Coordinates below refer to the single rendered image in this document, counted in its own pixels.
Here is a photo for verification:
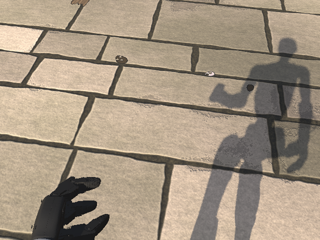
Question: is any robot left hand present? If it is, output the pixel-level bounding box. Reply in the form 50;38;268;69
31;176;110;240

